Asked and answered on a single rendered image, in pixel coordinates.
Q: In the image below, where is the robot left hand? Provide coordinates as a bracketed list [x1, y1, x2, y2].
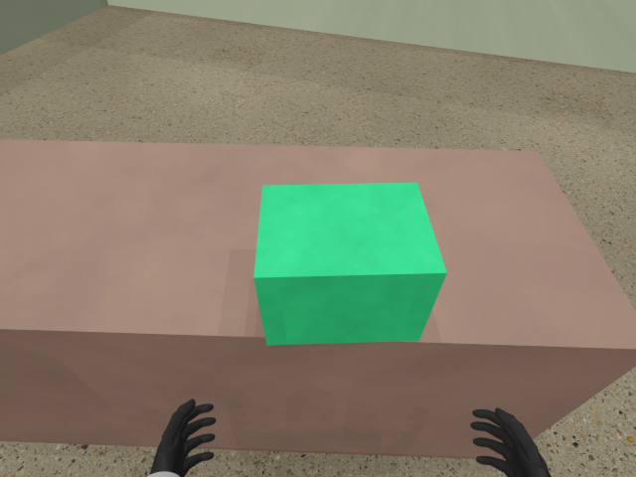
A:
[149, 398, 216, 477]

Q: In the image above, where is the robot right hand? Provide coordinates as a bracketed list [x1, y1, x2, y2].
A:
[470, 408, 552, 477]

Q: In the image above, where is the carton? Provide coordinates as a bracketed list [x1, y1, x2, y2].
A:
[253, 183, 447, 345]

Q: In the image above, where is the pedestal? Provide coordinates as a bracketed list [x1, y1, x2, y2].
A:
[0, 139, 636, 460]

